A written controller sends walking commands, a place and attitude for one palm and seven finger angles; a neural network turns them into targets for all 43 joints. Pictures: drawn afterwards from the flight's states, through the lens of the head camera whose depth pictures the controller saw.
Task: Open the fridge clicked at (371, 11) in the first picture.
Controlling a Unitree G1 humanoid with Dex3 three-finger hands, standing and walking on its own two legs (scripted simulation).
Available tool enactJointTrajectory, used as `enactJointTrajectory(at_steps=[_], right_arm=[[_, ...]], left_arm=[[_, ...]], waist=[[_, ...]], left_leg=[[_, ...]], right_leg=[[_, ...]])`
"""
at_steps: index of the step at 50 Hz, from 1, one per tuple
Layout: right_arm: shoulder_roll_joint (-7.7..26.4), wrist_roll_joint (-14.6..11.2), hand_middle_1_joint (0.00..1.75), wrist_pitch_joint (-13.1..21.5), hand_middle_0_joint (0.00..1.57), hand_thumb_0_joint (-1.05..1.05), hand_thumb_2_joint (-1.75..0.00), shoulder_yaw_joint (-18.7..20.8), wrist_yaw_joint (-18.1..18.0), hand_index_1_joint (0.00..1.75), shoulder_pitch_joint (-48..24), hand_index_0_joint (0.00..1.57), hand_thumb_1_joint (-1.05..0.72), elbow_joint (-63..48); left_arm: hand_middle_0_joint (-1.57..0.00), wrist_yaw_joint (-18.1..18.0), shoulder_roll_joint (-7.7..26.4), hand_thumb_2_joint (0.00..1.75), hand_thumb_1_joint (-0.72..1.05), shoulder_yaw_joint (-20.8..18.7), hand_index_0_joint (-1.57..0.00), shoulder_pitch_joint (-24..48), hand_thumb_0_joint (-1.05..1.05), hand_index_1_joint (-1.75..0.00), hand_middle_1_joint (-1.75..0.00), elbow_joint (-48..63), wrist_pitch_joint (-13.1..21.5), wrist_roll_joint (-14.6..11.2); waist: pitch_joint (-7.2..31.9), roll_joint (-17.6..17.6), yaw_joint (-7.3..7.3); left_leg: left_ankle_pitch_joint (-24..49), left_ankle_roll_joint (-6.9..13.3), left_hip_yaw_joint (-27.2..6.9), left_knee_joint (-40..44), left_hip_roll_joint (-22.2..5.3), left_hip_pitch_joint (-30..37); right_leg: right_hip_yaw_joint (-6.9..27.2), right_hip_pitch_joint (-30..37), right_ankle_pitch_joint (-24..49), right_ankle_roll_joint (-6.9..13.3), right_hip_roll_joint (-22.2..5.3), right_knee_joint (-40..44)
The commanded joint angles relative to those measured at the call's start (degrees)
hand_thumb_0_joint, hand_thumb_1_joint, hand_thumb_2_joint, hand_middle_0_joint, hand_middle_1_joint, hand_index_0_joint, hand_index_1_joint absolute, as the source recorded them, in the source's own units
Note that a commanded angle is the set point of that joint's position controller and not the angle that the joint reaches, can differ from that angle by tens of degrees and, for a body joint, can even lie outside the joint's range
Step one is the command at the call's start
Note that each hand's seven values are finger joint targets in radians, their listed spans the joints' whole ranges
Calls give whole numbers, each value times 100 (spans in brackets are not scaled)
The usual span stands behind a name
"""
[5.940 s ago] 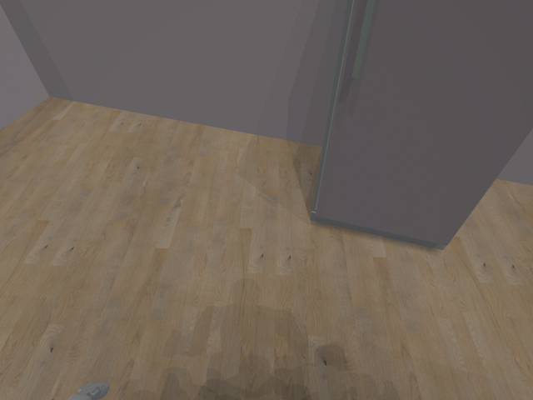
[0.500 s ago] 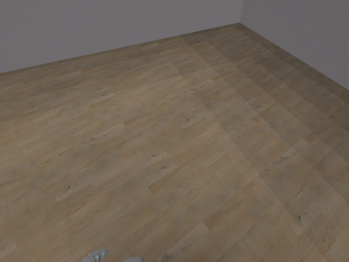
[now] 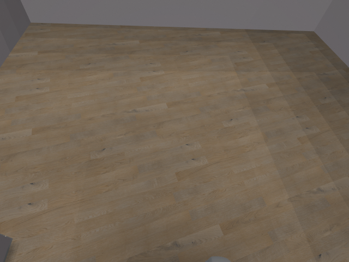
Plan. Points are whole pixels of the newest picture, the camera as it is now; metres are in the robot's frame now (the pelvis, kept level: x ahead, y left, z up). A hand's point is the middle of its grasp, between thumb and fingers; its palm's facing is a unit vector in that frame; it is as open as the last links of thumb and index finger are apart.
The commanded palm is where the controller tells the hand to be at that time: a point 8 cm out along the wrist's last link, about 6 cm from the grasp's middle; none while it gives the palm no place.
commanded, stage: turn to face it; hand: left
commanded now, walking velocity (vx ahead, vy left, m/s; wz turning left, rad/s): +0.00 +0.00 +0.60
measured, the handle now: out of the picture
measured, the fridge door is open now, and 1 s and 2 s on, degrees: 0 0 0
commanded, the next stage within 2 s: none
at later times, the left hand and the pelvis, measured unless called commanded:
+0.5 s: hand out of the picture -0.03 +0.13 -0.15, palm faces +0.33 -0.90 -0.29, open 7.4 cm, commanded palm none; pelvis -0.04 -0.08 +0.00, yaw +20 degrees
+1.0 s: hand out of the picture -0.16 +0.20 -0.18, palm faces +0.63 -0.74 -0.24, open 7.4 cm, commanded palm none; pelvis -0.09 -0.02 +0.00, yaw +37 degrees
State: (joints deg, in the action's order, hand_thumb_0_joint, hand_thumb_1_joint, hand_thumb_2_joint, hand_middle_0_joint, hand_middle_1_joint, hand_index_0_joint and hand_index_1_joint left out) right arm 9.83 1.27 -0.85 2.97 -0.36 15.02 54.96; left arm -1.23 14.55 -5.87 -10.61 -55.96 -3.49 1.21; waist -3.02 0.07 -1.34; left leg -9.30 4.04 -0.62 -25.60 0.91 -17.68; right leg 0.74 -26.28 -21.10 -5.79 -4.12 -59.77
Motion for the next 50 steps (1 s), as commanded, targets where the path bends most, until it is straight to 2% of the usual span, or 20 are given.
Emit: enactJointTrajectory(at_steps=[1, 6, 10, 11, 12, 13, 14, 15, 17, 19, 23, 30, 33, 36, 37, 38, 39, 41, 44, 50], right_arm=[[1260, 4, 30, 22, 20, 0, -90, 366, -57, 30, 308, 20, -90, -334], [1383, 35, 30, -66, 20, 0, -90, 432, -22, 30, 87, 20, -90, -445], [1400, 39, 30, -150, 20, 0, -90, 490, 33, 30, -395, 20, -90, -667], [1257, 12, 30, -178, 20, 0, -90, 493, 51, 30, -481, 20, -90, -727], [865, -39, 30, -215, 20, 0, -90, 453, 63, 30, -361, 20, -90, -800], [768, 6, 30, -195, 20, 0, -90, 450, 43, 30, -295, 20, -90, -894], [1077, 78, 30, -217, 20, 0, -90, 494, 72, 30, -384, 20, -90, -859], [1043, 90, 30, -281, 20, 0, -90, 495, 119, 30, -197, 20, -90, -722], [959, 82, 30, -319, 20, 0, -90, 469, 181, 30, 37, 20, -90, -503], [871, 47, 30, -286, 20, 0, -90, 424, 208, 30, 105, 20, -90, -474], [909, 28, 30, -300, 20, 0, -90, 387, 205, 30, -427, 20, -90, -595], [802, -29, 30, -249, 20, 0, -90, 247, 212, 30, -1035, 20, -90, -692], [746, -75, 30, -169, 20, 0, -90, 183, 200, 30, -995, 20, -90, -718], [888, -55, 30, -98, 20, 0, -90, 213, 176, 30, -473, 20, -90, -607], [1226, -43, 30, -37, 20, 0, -90, 298, 169, 30, -124, 20, -90, -526], [1899, -23, 30, -2, 20, 0, -90, 467, 135, 30, 152, 20, -90, -540], [2139, -57, 30, -43, 20, 0, -90, 508, 92, 30, 512, 20, -90, -381], [1763, -22, 30, -12, 20, 0, -90, 412, -20, 30, 131, 20, -90, -398], [1435, -26, 30, 41, 20, 0, -90, 274, -47, 30, -543, 20, -90, -630], [1405, -32, 30, 64, 20, 0, -90, 286, -58, 30, -171, 20, -90, -581]], left_arm=[[-20, -9, 227, 90, 90, 16, -20, 344, 0, -30, -30, 616, 169, -47], [-20, -32, 236, 90, 90, 42, -20, 274, 0, -30, -30, 733, 163, -79], [-20, -54, 335, 90, 90, -6, -20, -518, 0, -30, -30, 608, 184, -109], [-20, -76, 494, 90, 90, -51, -20, -798, 0, -30, -30, 549, 206, -84], [-20, -123, 988, 90, 90, -153, -20, -868, 0, -30, -30, 629, 259, 32], [-20, -143, 1363, 90, 90, -133, -20, -403, 0, -30, -30, 865, 238, 44], [-20, -170, 1133, 90, 90, -42, -20, 167, 0, -30, -30, 1045, 218, -18], [-20, -153, 855, 90, 90, -23, -20, 577, 0, -30, -30, 1133, 294, -30], [-20, -91, 562, 90, 90, 107, -20, 725, 0, -30, -30, 1126, 359, -47], [-20, -81, 470, 90, 90, 141, -20, 403, 0, -30, -30, 1029, 420, -39], [-20, -81, 554, 90, 90, 130, -20, -373, 0, -30, -30, 789, 420, -32], [-20, -74, 843, 90, 90, 47, -20, -725, 0, -30, -30, 631, 381, 60], [-20, -57, 967, 90, 90, -3, -20, -719, 0, -30, -30, 563, 348, 73], [-20, -21, 996, 90, 90, -37, -20, -545, 0, -30, -30, 546, 289, 4], [-20, -8, 840, 90, 90, -30, -20, -555, 0, -30, -30, 603, 258, -41], [-20, 40, 488, 90, 90, 59, -20, -376, 0, -30, -30, 846, 246, -77], [-20, 10, 414, 90, 90, 125, -20, 6, 0, -30, -30, 1011, 187, -22], [-20, -3, 442, 90, 90, 67, -20, 210, 0, -30, -30, 887, 120, 3], [-20, 79, 525, 90, 90, 14, -20, -93, 0, -30, -30, 659, 157, -8], [-20, 16, 537, 90, 90, 30, -20, 76, 0, -30, -30, 737, 149, -17]], waist=[[661, -891, -161], [616, -1065, -107], [594, -1075, 258], [559, -735, 398], [523, 772, 446], [231, 1781, 349], [5, 1129, 132], [-138, 1120, -121], [-435, 968, -264], [-200, 868, -180], [47, 977, 209], [289, 1227, 430], [527, 1377, 455], [774, 1071, 146], [1026, 224, -69], [1026, -1682, -285], [1043, -1661, -450], [623, -1475, -296], [416, -995, 66], [491, -673, 8]], left_leg=[[689, 528, -1969, 859, -1367, 1031], [80, 552, -2460, 887, -1239, 511], [-749, 182, -2378, 859, -798, -583], [-1253, -84, -2134, 536, -519, -1248], [-1938, -505, -1188, -1105, 148, -2230], [-2170, -770, -406, -2872, 539, -2545], [-2000, -647, -608, -3645, 132, -1980], [-1561, -639, -560, -4042, 23, -1775], [-991, -757, -251, -4610, -103, -1691], [-763, -850, -83, -4586, -150, -1808], [-909, -963, 26, -4179, -286, -1935], [-1644, -916, 401, -2615, -405, -1338], [-1755, -789, 625, -1708, -316, -734], [-525, -666, 779, -272, -220, 423], [325, -505, 226, 364, -598, 1410], [2271, 89, -1767, 507, -2116, 2312], [3376, 627, -2039, 441, -2617, 2132], [2997, 535, -1549, 471, -2060, 1505], [2715, 262, -971, 500, -1414, 1205], [2769, 378, -1351, 540, -1337, 1407]], right_leg=[[2, -359, -242, 5, 58, 436], [41, 280, -432, 141, 271, 1302], [-181, 1826, 157, 311, 466, 2960], [-73, 2573, 393, 419, 241, 3773], [1402, 2982, -883, 864, -1159, 4834], [2726, 2019, -1546, 1347, -2511, 5317], [2095, 850, -1329, 1320, -2431, 5301], [1570, 537, -1031, 1127, -1913, 5240], [529, 517, 82, 916, -1296, 4828], [43, 1193, 1041, 920, -1150, 4490], [-16, 2026, 1463, 1055, -1363, 4316], [-287, 2417, 2602, 1303, -1759, 3960], [-467, 2480, 3188, 1283, -1853, 3601], [-1052, 1977, 2785, 847, -1676, 2826], [-1216, 1220, 2041, 554, -1469, 1889], [-1321, -606, -950, 48, -616, 625], [-726, -979, -1741, 34, -431, -193], [-270, -997, -981, 80, -506, -760], [-198, -798, -100, 7, -365, -921], [-33, -714, 113, -117, -215, -558]])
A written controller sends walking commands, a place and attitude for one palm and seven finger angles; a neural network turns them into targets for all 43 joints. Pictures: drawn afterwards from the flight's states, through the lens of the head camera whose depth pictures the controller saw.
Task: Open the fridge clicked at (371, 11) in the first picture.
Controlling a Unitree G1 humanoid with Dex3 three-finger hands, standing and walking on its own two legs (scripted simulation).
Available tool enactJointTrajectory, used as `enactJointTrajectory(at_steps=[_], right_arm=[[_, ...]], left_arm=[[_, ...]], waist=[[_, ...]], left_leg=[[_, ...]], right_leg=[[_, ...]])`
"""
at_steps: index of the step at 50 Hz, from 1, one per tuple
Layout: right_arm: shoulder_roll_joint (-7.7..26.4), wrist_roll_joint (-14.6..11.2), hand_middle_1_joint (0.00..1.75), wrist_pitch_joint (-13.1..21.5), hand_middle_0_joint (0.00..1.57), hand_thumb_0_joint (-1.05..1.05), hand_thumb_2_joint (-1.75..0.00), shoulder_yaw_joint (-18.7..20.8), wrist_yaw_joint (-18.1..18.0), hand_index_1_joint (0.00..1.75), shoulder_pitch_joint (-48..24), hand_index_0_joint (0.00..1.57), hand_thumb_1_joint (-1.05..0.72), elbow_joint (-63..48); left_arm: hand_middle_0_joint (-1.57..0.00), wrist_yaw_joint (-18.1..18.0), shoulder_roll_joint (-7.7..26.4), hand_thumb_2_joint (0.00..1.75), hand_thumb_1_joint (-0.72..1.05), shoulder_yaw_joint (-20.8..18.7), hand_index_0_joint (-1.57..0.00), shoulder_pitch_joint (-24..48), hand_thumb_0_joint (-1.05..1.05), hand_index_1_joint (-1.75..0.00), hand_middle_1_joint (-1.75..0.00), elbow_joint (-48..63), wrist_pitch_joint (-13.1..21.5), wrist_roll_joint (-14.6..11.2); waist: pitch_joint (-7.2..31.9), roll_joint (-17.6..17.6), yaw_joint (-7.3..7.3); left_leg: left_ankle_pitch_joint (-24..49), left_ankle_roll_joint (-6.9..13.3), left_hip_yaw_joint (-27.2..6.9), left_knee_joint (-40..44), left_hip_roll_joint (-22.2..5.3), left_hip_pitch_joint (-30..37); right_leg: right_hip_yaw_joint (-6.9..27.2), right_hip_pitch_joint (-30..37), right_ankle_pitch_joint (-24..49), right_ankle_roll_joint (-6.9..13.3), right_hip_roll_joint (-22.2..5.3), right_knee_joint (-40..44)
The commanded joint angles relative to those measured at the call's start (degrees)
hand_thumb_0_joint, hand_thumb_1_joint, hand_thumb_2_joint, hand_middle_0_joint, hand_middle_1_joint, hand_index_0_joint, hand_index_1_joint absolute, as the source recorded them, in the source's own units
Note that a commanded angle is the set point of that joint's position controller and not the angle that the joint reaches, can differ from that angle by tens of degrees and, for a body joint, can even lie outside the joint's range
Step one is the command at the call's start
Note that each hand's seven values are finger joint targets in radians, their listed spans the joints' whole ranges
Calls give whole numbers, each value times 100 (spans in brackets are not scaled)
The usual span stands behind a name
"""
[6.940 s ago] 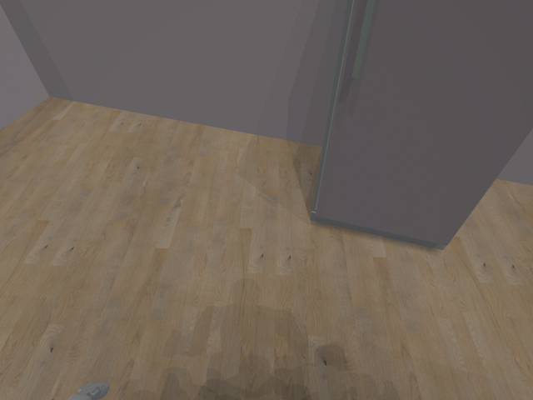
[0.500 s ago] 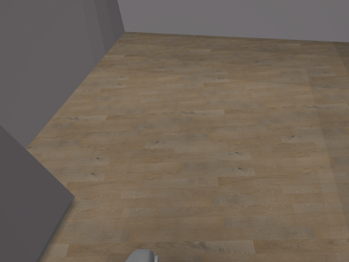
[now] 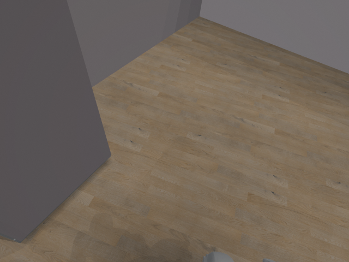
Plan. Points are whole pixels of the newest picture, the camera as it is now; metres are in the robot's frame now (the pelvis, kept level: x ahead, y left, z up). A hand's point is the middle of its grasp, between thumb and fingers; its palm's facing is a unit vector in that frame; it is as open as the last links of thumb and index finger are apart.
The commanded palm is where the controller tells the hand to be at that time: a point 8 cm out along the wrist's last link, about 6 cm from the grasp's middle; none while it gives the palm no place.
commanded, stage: turn to face it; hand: left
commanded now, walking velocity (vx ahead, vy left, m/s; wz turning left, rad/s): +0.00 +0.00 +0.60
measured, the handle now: out of the picture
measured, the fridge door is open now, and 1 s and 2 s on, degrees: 0 0 0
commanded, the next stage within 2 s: take the last steps up to it in 1.62 s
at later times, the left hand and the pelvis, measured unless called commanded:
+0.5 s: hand out of the picture +0.07 +0.16 -0.13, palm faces +0.26 -0.92 -0.30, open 7.4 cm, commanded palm none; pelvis +0.00 -0.06 +0.00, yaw +18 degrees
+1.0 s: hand out of the picture -0.14 +0.20 -0.19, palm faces +0.61 -0.75 -0.25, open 7.4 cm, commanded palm none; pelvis -0.03 +0.00 -0.01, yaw +36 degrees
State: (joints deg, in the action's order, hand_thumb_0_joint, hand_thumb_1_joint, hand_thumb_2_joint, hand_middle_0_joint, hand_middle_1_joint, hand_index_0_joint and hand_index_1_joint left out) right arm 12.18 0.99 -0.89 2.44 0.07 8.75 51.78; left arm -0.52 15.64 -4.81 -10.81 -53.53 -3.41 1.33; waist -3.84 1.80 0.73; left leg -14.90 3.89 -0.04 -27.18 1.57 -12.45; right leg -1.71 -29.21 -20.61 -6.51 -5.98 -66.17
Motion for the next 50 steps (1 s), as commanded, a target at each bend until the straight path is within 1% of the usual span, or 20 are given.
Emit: enactJointTrajectory(at_steps=[1, 8, 13, 15, 16, 17, 18, 19, 20, 22, 24, 31, 37, 40, 41, 42, 43, 45, 47, 50], right_arm=[[1172, 3, 30, 64, 20, 0, -90, 351, -98, 30, 506, 20, -90, -266], [1170, 53, 30, 28, 20, 0, -90, 396, -103, 30, 821, 20, -90, -212], [1199, 65, 30, -30, 20, 0, -90, 440, -97, 30, 706, 20, -90, -229], [1156, 34, 30, -46, 20, 0, -90, 448, -79, 30, 595, 20, -90, -251], [1087, -3, 30, -46, 20, 0, -90, 444, -64, 30, 553, 20, -90, -268], [825, -64, 30, -35, 20, 0, -90, 414, -28, 30, 687, 20, -90, -275], [513, -74, 30, -28, 20, 0, -90, 368, -26, 30, 790, 20, -90, -403], [836, 3, 30, -86, 20, 0, -90, 452, -43, 30, 670, 20, -90, -420], [796, 37, 30, -161, 20, 0, -90, 470, 1, 30, 751, 20, -90, -314], [723, 60, 30, -266, 20, 0, -90, 470, 82, 30, 842, 20, -90, -90], [662, 47, 30, -279, 20, 0, -90, 441, 137, 30, 880, 20, -90, -40], [623, 24, 30, -316, 20, 0, -90, 354, 157, 30, 85, 20, -90, -221], [526, -30, 30, -199, 20, 0, -90, 230, 178, 30, -341, 20, -90, -384], [691, -17, 30, -96, 20, 0, -90, 250, 148, 30, 116, 20, -90, -330], [996, 1, 30, -39, 20, 0, -90, 330, 150, 30, 519, 20, -90, -241], [1713, 32, 30, 29, 20, 0, -90, 507, 106, 30, 921, 20, -90, -227], [2037, -62, 30, -18, 20, 0, -90, 546, 68, 30, 1335, 20, -90, -86], [1644, -16, 30, -3, 20, 0, -90, 458, -60, 30, 973, 20, -90, -87], [1334, 14, 30, 8, 20, 0, -90, 333, -94, 30, 330, 20, -90, -293], [1236, -9, 30, 58, 20, 0, -90, 292, -79, 30, 171, 20, -90, -376]], left_arm=[[-20, -63, 410, 90, 90, -72, -20, 168, 0, -30, -30, 531, 144, -32], [-20, -93, 346, 90, 90, -28, -20, 819, 0, -30, -30, 842, 166, -73], [-20, -120, 241, 90, 90, 23, -20, 689, 0, -30, -30, 911, 228, -132], [-20, -142, 279, 90, 90, 3, -20, 332, 0, -30, -30, 847, 271, -164], [-20, -157, 356, 90, 90, -21, -20, 84, 0, -30, -30, 787, 320, -162], [-20, -189, 702, 90, 90, -81, -20, -83, 0, -30, -30, 745, 376, -116], [-20, -238, 1183, 90, 90, -169, -20, -107, 0, -30, -30, 780, 405, -34], [-20, -239, 1163, 90, 90, -130, -20, -198, 0, -30, -30, 813, 359, -56], [-20, -234, 869, 90, 90, -66, -20, 174, 0, -30, -30, 897, 358, -62], [-20, -181, 594, 90, 90, 9, -20, 599, 0, -30, -30, 943, 367, -82], [-20, -160, 411, 90, 90, 62, -20, 580, 0, -30, -30, 914, 406, -76], [-20, -159, 639, 90, 90, -10, -20, -300, 0, -30, -30, 578, 402, -6], [-20, -133, 885, 90, 90, -90, -20, -560, 0, -30, -30, 449, 331, 40], [-20, -119, 944, 90, 90, -143, -20, -462, 0, -30, -30, 424, 290, -2], [-20, -96, 849, 90, 90, -122, -20, -486, 0, -30, -30, 453, 267, -54], [-20, -39, 455, 90, 90, -48, -20, -445, 0, -30, -30, 678, 259, -109], [-20, -77, 348, 90, 90, 67, -20, -85, 0, -30, -30, 856, 201, -56], [-20, -127, 424, 90, 90, 17, -20, 216, 0, -30, -30, 748, 125, -38], [-20, -73, 499, 90, 90, -27, -20, 131, 0, -30, -30, 584, 144, -51], [-20, -26, 497, 90, 90, -52, -20, -166, 0, -30, -30, 443, 141, -32]], waist=[[585, -842, -215], [498, -1016, -377], [722, -1045, -294], [845, -988, -122], [947, -788, 15], [1119, 16, 51], [1105, 1543, 71], [966, 959, 93], [617, 433, -136], [212, 644, -336], [20, 837, -375], [25, 879, -4], [335, 1166, 178], [752, 868, -87], [1056, 179, -325], [1311, -1766, -556], [1465, -1909, -678], [996, -1581, -605], [546, -1232, -305], [615, -905, -127]], left_leg=[[3256, 437, -1505, 695, -1395, 909], [2866, 679, -2395, 654, -1386, 732], [3264, 612, -2644, 323, -1170, 357], [2946, 409, -2642, 126, -962, -53], [2388, 183, -2483, -120, -764, -387], [1020, -192, -2008, -724, -394, -1316], [-1607, -646, -808, -2065, 386, -2428], [-2017, -644, -676, -3195, 201, -2152], [-1516, -653, -746, -3844, 60, -2065], [-911, -744, -493, -4392, -155, -2072], [-510, -820, -308, -4482, -253, -2106], [-761, -932, 36, -3549, -403, -2080], [-970, -770, 551, -1838, -308, -1289], [-82, -632, 664, -327, -246, -255], [944, -494, 294, 351, -460, 831], [3348, 221, -1852, 452, -2080, 1980], [4990, 687, -2215, 366, -2651, 1947], [4495, 713, -1804, 396, -2231, 1364], [3874, 536, -1360, 507, -1722, 788], [3349, 336, -1127, 679, -1379, 685]], right_leg=[[233, -430, 45, -50, -10, 201], [379, -200, -353, 24, 191, 1093], [275, 829, -393, 167, 545, 2436], [233, 1634, 270, 228, 607, 3402], [263, 2287, 902, 244, 463, 4265], [959, 3374, 1161, 455, -369, 4790], [2508, 3848, 2017, 1111, -1984, 4914], [2362, 2825, 2193, 1576, -2401, 4908], [1780, 2268, 1664, 1574, -1946, 5002], [1064, 1780, 1160, 1231, -1324, 5061], [408, 1746, 1696, 1104, -1063, 4961], [28, 2298, 2469, 1295, -1330, 4757], [-360, 2539, 3403, 1296, -1470, 4201], [-769, 2429, 3307, 958, -1452, 3300], [-935, 1740, 2733, 670, -1271, 2298], [-1056, -91, -595, 162, -366, 906], [-417, -452, -1942, 116, -175, 193], [10, -567, -1390, 144, -281, -237], [131, -415, -623, 112, -240, -347], [99, -210, -49, 46, -114, -268]])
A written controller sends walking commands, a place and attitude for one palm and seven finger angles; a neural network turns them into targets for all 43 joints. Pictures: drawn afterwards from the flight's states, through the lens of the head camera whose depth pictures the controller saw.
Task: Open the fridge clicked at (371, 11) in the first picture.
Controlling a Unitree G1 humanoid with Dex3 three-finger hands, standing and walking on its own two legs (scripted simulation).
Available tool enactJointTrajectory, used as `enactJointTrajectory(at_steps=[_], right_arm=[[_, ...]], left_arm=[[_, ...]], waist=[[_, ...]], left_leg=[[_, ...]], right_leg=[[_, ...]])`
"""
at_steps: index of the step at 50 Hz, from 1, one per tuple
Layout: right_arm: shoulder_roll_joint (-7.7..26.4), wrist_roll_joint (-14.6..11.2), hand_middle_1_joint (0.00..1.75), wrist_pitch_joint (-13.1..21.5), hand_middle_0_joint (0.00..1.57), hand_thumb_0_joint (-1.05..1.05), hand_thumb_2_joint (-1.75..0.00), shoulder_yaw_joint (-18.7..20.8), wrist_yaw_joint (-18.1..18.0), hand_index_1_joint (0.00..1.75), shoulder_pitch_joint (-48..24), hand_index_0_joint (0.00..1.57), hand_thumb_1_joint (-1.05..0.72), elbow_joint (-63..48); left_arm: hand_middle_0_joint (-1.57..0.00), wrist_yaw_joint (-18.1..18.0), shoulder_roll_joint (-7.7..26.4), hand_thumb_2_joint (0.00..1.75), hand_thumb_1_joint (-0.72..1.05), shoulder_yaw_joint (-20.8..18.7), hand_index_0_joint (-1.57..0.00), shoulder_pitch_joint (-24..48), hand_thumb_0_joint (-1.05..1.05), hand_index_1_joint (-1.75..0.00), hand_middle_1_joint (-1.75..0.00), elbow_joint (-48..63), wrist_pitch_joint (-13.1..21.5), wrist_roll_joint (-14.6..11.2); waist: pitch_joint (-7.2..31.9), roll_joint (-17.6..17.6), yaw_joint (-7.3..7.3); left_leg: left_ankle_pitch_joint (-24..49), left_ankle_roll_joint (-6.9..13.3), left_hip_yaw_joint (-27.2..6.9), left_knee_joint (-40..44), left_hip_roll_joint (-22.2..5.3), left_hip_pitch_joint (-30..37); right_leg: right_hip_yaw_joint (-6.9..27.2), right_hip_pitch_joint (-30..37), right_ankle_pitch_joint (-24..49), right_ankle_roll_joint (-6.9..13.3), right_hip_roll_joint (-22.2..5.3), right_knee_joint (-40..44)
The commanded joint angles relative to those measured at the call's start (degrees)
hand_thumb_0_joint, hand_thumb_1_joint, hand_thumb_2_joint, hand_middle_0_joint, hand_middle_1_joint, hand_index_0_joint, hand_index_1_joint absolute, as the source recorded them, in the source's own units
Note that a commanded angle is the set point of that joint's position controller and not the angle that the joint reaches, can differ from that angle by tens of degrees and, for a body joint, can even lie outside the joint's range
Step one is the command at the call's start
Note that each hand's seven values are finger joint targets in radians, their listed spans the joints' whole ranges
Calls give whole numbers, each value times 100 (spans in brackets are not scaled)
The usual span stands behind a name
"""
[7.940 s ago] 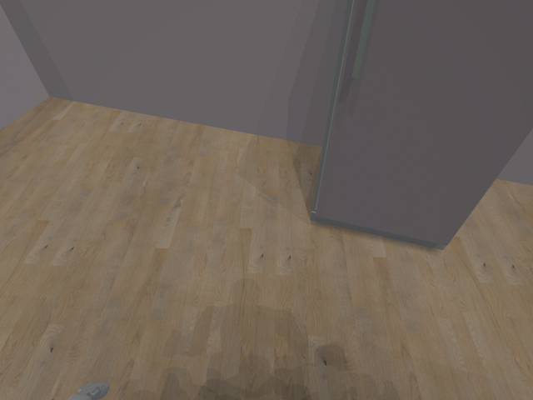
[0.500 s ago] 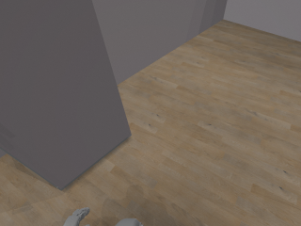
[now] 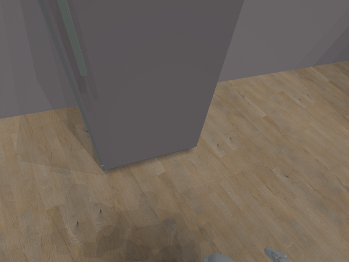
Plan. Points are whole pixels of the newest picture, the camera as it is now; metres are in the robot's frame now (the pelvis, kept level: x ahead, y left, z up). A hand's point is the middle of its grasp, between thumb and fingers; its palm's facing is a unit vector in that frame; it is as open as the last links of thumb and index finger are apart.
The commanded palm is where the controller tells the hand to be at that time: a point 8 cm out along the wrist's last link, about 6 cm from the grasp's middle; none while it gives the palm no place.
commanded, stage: turn to face it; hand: left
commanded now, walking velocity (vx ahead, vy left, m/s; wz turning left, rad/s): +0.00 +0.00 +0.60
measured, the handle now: (68, 19) +0.61 +0.34 +0.19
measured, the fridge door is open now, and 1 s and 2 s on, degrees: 0 0 0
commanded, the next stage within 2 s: take the last steps up to it in 0.62 s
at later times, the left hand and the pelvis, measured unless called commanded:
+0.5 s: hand out of the picture +0.08 +0.19 -0.14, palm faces +0.23 -0.93 -0.28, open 7.4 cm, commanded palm none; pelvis -0.02 -0.04 +0.00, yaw +14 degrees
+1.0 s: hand out of the picture -0.15 +0.12 -0.18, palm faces +0.49 -0.85 -0.19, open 7.4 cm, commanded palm none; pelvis -0.03 -0.03 +0.00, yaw +24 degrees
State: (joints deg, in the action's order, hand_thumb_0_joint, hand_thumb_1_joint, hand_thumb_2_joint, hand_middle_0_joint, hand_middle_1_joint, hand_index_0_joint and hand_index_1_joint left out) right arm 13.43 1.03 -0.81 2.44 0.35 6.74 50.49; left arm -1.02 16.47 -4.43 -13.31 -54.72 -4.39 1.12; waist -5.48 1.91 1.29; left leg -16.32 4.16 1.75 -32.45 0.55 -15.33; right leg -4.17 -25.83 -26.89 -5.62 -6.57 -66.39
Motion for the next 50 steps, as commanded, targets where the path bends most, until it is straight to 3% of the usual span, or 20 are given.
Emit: enactJointTrajectory(at_steps=[1, 8, 16, 20, 24, 25, 26, 27, 28, 29, 31, 33, 36, 40, 43, 45, 47, 48, 49, 50], right_arm=[[1104, -19, 30, 51, 20, 0, -90, 295, -104, 30, 412, 20, -90, -237], [1068, -4, 30, 30, 20, 0, -90, 351, -100, 30, 801, 20, -90, -172], [966, 54, 30, -20, 20, 0, -90, 384, -125, 30, 1124, 20, -90, -55], [954, 67, 30, -61, 20, 0, -90, 381, -134, 30, 1115, 20, -90, -19], [845, 13, 30, -96, 20, 0, -90, 379, -92, 30, 900, 20, -90, -14], [643, -31, 30, -100, 20, 0, -90, 355, -62, 30, 952, 20, -90, -2], [313, -77, 30, -95, 20, 0, -90, 310, -45, 30, 1033, 20, -90, -53], [431, -15, 30, -110, 20, 0, -90, 357, -84, 30, 958, 20, -90, -155], [596, 33, 30, -160, 20, 0, -90, 419, -71, 30, 958, 20, -90, -125], [524, 59, 30, -247, 20, 0, -90, 406, -38, 30, 988, 20, -90, -3], [474, 60, 30, -287, 20, 0, -90, 405, 11, 30, 1124, 20, -90, 219], [391, 32, 30, -277, 20, 0, -90, 376, 30, 30, 1167, 20, -90, 254], [375, 32, 30, -253, 20, 0, -90, 330, 10, 30, 899, 20, -90, 239], [279, 62, 30, -159, 20, 0, -90, 246, 61, 30, 344, 20, -90, 142], [166, 45, 30, -12, 20, 0, -90, 179, 90, 30, 150, 20, -90, 110], [63, 29, 30, 85, 20, 0, -90, 128, 63, 30, 455, 20, -90, 264], [71, 10, 30, 188, 20, 0, -90, 91, -11, 30, 1066, 20, -90, 571], [359, -4, 30, 252, 20, 0, -90, 154, -65, 30, 1409, 20, -90, 699], [906, 44, 30, 275, 20, 0, -90, 279, -106, 30, 1877, 20, -90, 805], [1120, 66, 30, 221, 20, 0, -90, 315, -133, 30, 2129, 20, -90, 832]], left_arm=[[-20, 17, 408, 90, 90, -95, -20, 105, 0, -30, -30, 549, 228, -10], [-20, -35, 460, 90, 90, -107, -20, 545, 0, -30, -30, 734, 235, 0], [-20, -66, 260, 90, 90, -52, -20, 1022, 0, -30, -30, 930, 251, -45], [-20, -87, 131, 90, 90, 9, -20, 816, 0, -30, -30, 916, 281, -92], [-20, -129, 184, 90, 90, -8, -20, 120, 0, -30, -30, 707, 360, -121], [-20, -158, 380, 90, 90, -46, -20, 0, 0, -30, -30, 658, 402, -97], [-20, -195, 798, 90, 90, -130, -20, -84, 0, -30, -30, 668, 453, -14], [-20, -184, 974, 90, 90, -136, -20, 80, 0, -30, -30, 783, 417, 10], [-20, -190, 872, 90, 90, -108, -20, 341, 0, -30, -30, 894, 370, -12], [-20, -194, 627, 90, 90, -106, -20, 633, 0, -30, -30, 900, 402, -32], [-20, -141, 344, 90, 90, -4, -20, 785, 0, -30, -30, 843, 450, -43], [-20, -121, 261, 90, 90, 16, -20, 551, 0, -30, -30, 720, 499, -33], [-20, -123, 295, 90, 90, 4, -20, 115, 0, -30, -30, 539, 526, 0], [-20, -62, 366, 90, 90, -16, -20, -606, 0, -30, -30, 163, 590, 60], [-20, -10, 380, 90, 90, -8, -20, -939, 0, -30, -30, -89, 636, 101], [-20, 1, 388, 90, 90, -7, -20, -886, 0, -30, -30, -185, 625, 86], [-20, 28, 231, 90, 90, 31, -20, -726, 0, -30, -30, -281, 583, -4], [-20, 53, -19, 90, 90, 95, -20, -727, 0, -30, -30, -280, 583, -49], [-20, 93, -369, 90, 90, 171, -20, -658, 0, -30, -30, -160, 585, -51], [-20, 89, -247, 90, 90, 169, -20, -189, 0, -30, -30, 16, 595, 15]], waist=[[734, -925, -188], [678, -939, -306], [639, -918, -453], [900, -978, -383], [1023, -880, -74], [978, -493, -38], [954, 809, 7], [672, 1253, 5], [517, 529, -120], [287, 694, -274], [1, 520, -409], [41, 544, -386], [184, 828, -171], [165, 862, 151], [246, 1049, 277], [354, 988, 133], [467, 562, -168], [662, -343, -340], [712, -1836, -582], [250, -1677, -752]], left_leg=[[3248, 273, -1356, 1288, -1227, 887], [2318, 384, -2137, 1483, -1203, 1029], [1710, 645, -2955, 1497, -1198, 805], [2184, 657, -3128, 1301, -1094, 695], [1547, 249, -2818, 979, -665, -193], [723, -16, -2518, 676, -434, -909], [-705, -410, -1543, -476, 209, -1922], [-1517, -593, -875, -1787, 572, -2027], [-1425, -575, -996, -2616, 367, -1625], [-1147, -575, -987, -3027, 213, -1618], [-542, -643, -742, -3571, 76, -1503], [-285, -698, -616, -3620, 33, -1536], [-385, -786, -519, -3151, -76, -1508], [-668, -743, -174, -1978, -232, -1398], [-1017, -601, 79, -946, -206, -1009], [-827, -504, 259, -60, -128, -256], [-22, -458, 370, 1112, -39, 1190], [-161, -320, -289, 1433, -615, 2151], [-718, 112, -1970, 1837, -1956, 2634], [-770, 516, -2532, 2203, -2491, 2254]], right_leg=[[372, -510, 708, -62, -41, -207], [597, -703, 797, -148, 46, 278], [652, -351, 293, 0, 315, 1236], [609, 365, 117, 132, 577, 2173], [477, 1908, 1294, 265, 663, 4083], [837, 2690, 1438, 382, 262, 4690], [2241, 3194, 823, 819, -1081, 5227], [2909, 2255, 1142, 1390, -2052, 5420], [2516, 1422, 1073, 1604, -2037, 5432], [2131, 1082, 850, 1465, -1559, 5469], [1405, 823, 1196, 1251, -992, 5299], [1021, 995, 1627, 1163, -848, 5188], [1018, 1433, 1824, 1262, -907, 5098], [1288, 1842, 686, 1301, -1006, 5384], [1379, 2004, 376, 1397, -1023, 5432], [1157, 1745, 462, 1352, -890, 5192], [719, 899, 190, 1020, -480, 4648], [432, 129, 170, 798, -207, 3819], [-271, -923, -130, 541, 326, 2471], [-170, -1395, -539, 534, 364, 1615]])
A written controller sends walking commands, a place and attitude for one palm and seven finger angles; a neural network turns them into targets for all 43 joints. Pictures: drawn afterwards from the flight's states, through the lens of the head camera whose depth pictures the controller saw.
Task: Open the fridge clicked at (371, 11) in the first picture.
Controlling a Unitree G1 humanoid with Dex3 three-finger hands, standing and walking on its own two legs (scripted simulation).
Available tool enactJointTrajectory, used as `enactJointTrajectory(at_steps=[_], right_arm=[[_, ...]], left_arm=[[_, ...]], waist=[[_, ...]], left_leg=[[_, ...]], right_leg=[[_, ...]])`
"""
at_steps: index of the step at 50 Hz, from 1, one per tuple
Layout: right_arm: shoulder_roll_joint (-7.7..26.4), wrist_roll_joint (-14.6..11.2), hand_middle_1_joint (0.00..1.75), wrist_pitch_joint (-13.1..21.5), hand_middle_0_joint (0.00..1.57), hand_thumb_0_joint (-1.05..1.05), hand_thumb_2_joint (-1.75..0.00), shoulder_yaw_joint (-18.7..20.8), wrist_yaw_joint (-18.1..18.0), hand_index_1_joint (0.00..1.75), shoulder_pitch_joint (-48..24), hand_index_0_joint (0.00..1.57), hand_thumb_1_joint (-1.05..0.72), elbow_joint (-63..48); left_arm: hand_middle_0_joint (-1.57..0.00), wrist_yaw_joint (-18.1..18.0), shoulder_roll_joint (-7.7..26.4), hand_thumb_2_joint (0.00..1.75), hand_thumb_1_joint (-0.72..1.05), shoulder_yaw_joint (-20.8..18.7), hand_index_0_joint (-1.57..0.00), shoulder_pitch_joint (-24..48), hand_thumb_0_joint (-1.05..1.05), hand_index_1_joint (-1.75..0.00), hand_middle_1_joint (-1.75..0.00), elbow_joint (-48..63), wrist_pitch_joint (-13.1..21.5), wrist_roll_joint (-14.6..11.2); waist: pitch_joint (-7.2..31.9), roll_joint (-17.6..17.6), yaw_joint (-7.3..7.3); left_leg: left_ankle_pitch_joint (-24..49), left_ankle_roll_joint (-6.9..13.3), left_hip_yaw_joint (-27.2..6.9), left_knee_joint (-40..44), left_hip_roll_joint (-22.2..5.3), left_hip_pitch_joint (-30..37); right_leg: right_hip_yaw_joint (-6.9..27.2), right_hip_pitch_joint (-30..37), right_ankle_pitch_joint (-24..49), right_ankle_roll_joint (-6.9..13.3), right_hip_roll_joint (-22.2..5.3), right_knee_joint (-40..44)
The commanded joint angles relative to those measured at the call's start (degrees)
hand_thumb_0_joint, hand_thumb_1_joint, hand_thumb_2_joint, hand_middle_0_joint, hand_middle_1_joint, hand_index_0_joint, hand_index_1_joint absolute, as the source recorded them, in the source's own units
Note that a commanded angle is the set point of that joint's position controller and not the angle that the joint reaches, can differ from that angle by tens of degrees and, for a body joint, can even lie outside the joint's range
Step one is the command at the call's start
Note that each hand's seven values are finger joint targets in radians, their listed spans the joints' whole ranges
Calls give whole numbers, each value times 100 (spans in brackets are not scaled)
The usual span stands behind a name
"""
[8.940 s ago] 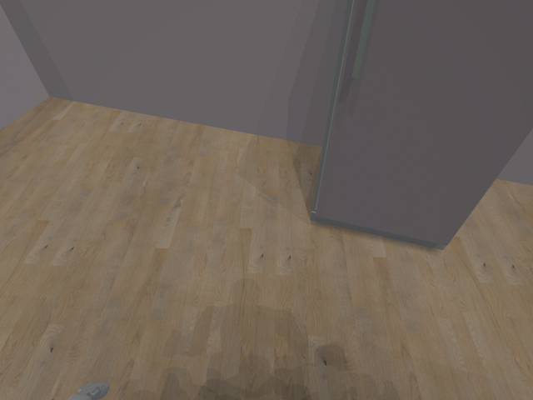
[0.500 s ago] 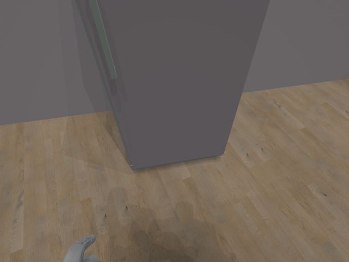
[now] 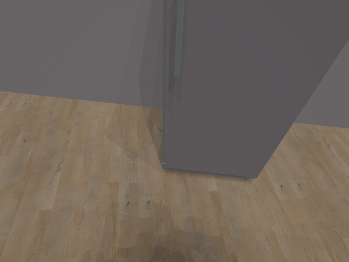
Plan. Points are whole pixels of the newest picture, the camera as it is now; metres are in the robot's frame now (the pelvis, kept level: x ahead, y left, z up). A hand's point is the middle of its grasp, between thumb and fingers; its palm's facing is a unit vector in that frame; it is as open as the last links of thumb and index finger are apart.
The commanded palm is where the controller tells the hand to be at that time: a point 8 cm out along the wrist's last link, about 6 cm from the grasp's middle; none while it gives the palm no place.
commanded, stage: take the last steps up to it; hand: left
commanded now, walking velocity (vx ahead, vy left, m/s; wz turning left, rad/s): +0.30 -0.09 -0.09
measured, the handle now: (179, 30) +0.74 +0.08 +0.19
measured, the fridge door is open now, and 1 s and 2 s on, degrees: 0 0 0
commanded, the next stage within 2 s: come to a stop and stand still in 0.66 s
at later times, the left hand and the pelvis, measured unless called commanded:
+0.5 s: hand (138, 218) +0.27 +0.13 -0.18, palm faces -0.06 -0.97 -0.23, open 7.4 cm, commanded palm none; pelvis +0.16 -0.05 -0.02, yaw -3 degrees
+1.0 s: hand (151, 221) +0.27 +0.10 -0.18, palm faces +0.04 -0.99 -0.13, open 7.3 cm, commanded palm none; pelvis +0.27 -0.06 +0.01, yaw -2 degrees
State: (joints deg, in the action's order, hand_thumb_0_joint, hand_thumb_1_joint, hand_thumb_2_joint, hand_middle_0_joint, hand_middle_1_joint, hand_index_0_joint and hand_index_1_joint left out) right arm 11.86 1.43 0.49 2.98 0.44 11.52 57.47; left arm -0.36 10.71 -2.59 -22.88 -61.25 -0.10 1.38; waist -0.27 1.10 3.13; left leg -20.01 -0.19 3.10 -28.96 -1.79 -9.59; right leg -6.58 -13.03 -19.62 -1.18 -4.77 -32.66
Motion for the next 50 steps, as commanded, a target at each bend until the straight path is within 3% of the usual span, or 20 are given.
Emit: enactJointTrajectory(at_steps=[1, 4, 7, 13, 17, 19, 21, 22, 23, 24, 26, 28, 30, 34, 37, 39, 42, 44, 48, 50], right_arm=[[1160, 51, 30, 94, 20, 0, -90, 215, -178, 30, 1565, 20, -90, 161], [644, 18, 30, 188, 20, 0, -90, 50, -221, 30, 957, 20, -90, 75], [490, -15, 30, 290, 20, 0, -90, 37, -247, 30, 1075, 20, -90, 108], [444, -18, 30, 358, 20, 0, -90, -2, -295, 30, 1454, 20, -90, 317], [608, 50, 30, 337, 20, 0, -90, 53, -302, 30, 1532, 20, -90, 450], [759, 35, 30, 320, 20, 0, -90, 105, -292, 30, 1395, 20, -90, 473], [764, -27, 30, 307, 20, 0, -90, 116, -258, 30, 1346, 20, -90, 497], [544, -93, 30, 306, 20, 0, -90, 99, -189, 30, 1524, 20, -90, 509], [89, -152, 30, 289, 20, 0, -90, 23, -173, 30, 1897, 20, -90, 373], [213, -182, 30, 233, 20, 0, -90, 30, -189, 30, 1512, 20, -90, 257], [65, -103, 30, 188, 20, 0, -90, 62, -133, 30, 1124, 20, -90, 248], [-4, 2, 30, 56, 20, 0, -90, 73, -109, 30, 1239, 20, -90, 324], [-163, 37, 30, -42, 20, 0, -90, 22, -99, 30, 1538, 20, -90, 412], [-280, 19, 30, -51, 20, 0, -90, 2, -57, 30, 1266, 20, -90, 259], [-260, 2, 30, 23, 20, 0, -90, -22, -35, 30, 756, 20, -90, 116], [-313, -24, 30, 102, 20, 0, -90, -60, -64, 30, 565, 20, -90, 95], [-286, -57, 30, 143, 20, 0, -90, -158, -142, 30, 799, 20, -90, 340], [154, -69, 30, 227, 20, 0, -90, -130, -221, 30, 779, 20, -90, 337], [286, -126, 30, 70, 20, 0, -90, -75, -333, 30, 295, 20, -90, 247], [410, -107, 30, 6, 20, 0, -90, -11, -362, 30, 267, 20, -90, 199]], left_arm=[[-20, 41, 421, 90, 90, -51, -20, 1021, 0, -30, -30, 700, 145, 32], [-20, 155, 396, 90, 90, -98, -20, 801, 0, -30, -30, 372, 115, 17], [-20, 190, 257, 90, 90, -104, -20, 545, 0, -30, -30, 237, 61, 16], [-20, 226, 245, 90, 90, -97, -20, 1195, 0, -30, -30, 491, 2, -21], [-20, 249, 185, 90, 90, -69, -20, 1720, 0, -30, -30, 673, 78, -75], [-20, 223, 276, 90, 90, -107, -20, 1216, 0, -30, -30, 532, 131, -85], [-20, 180, 530, 90, 90, -200, -20, -115, 0, -30, -30, 78, 252, -31], [-20, 113, 993, 90, 90, -322, -20, -841, 0, -30, -30, -145, 349, 23], [-20, 36, 1528, 90, 90, -426, -20, -1103, 0, -30, -30, -180, 373, -23], [-20, -5, 1546, 90, 90, -414, -20, -802, 0, -30, -30, -81, 318, -129], [-20, -16, 1073, 90, 90, -276, -20, 404, 0, -30, -30, 226, 287, -95], [-20, -69, 666, 90, 90, -142, -20, 1032, 0, -30, -30, 376, 308, -68], [-20, -79, 474, 90, 90, -72, -20, 1154, 0, -30, -30, 414, 350, -39], [-20, -86, 410, 90, 90, -68, -20, 889, 0, -30, -30, 267, 391, -22], [-20, -72, 440, 90, 90, -60, -20, 637, 0, -30, -30, 141, 401, -21], [-20, -92, 430, 90, 90, -65, -20, 541, 0, -30, -30, 79, 399, -9], [-20, -133, 296, 90, 90, 35, -20, 650, 0, -30, -30, -4, 305, -95], [-20, -169, 70, 90, 90, 107, -20, 333, 0, -30, -30, -36, 234, -131], [-20, -205, 235, 90, 90, 93, -20, 250, 0, -30, -30, -89, 29, -92], [-20, -201, 253, 90, 90, 54, -20, 179, 0, -30, -30, -73, -20, -82]], waist=[[-577, -1228, -933], [-1179, -1202, -576], [-1098, -876, -401], [-1170, -898, -428], [-1029, -1012, -526], [-685, -945, -258], [46, -441, 313], [670, 340, 592], [1315, 1712, 415], [978, 1066, 377], [-101, 459, -1], [-381, 174, -370], [-286, 189, -594], [-211, 367, -536], [-224, 415, -340], [-208, 214, -285], [45, 114, -412], [275, -696, -265], [-221, -1128, -223], [-172, -934, -245]], left_leg=[[-186, 1046, -2473, 1929, -2240, 1368], [586, 831, -1452, 2021, -1702, 513], [1732, 756, -754, 1947, -1382, 582], [2605, 845, -479, 1839, -1462, 934], [3411, 767, -249, 1491, -1530, 993], [4472, 723, -136, 858, -1563, 814], [4525, 432, 171, -740, -1147, 391], [2902, 221, 334, -2354, -716, -613], [-1192, 31, 200, -4360, 201, -1726], [-1322, 210, -464, -5000, -34, -1900], [-415, 220, -434, -5136, -470, -2127], [-22, 138, -415, -4661, -653, -1646], [169, 26, -272, -4031, -611, -1388], [283, -104, -24, -2738, -586, -1423], [234, -138, 45, -1814, -547, -1527], [157, -173, 60, -1166, -477, -1284], [1649, -221, -1, 319, -331, -46], [4289, 123, -554, 424, -1085, 497], [4366, 458, -658, 743, -1246, 120], [4525, 571, -735, 728, -1346, 262]], right_leg=[[336, -2798, -1036, 113, 3, -2261], [475, -2567, -110, 61, -205, -2868], [348, -2571, 485, -40, -116, -3121], [331, -3043, 971, -44, -235, -2547], [73, -2151, 719, 170, -99, -982], [-94, -1061, 608, 322, 195, -612], [-243, 789, 1221, 416, 486, 77], [758, 2094, 1305, 695, -395, 346], [3296, 2678, 2005, 1287, -1982, 1052], [3418, 1977, 1272, 1484, -2096, 1643], [2795, 277, -750, 1255, -1742, 2100], [1846, -779, -611, 1074, -1436, 2238], [1092, -1078, 100, 912, -1130, 2291], [801, -737, 826, 1073, -1002, 2250], [972, -189, 1019, 1172, -1072, 2186], [1027, 55, 1911, 1214, -1173, 1868], [539, 10, 2636, 745, -643, 1118], [367, -35, 2039, 251, -220, 772], [289, 83, 1202, 51, -118, 616], [309, -43, 962, 89, -57, 343]])
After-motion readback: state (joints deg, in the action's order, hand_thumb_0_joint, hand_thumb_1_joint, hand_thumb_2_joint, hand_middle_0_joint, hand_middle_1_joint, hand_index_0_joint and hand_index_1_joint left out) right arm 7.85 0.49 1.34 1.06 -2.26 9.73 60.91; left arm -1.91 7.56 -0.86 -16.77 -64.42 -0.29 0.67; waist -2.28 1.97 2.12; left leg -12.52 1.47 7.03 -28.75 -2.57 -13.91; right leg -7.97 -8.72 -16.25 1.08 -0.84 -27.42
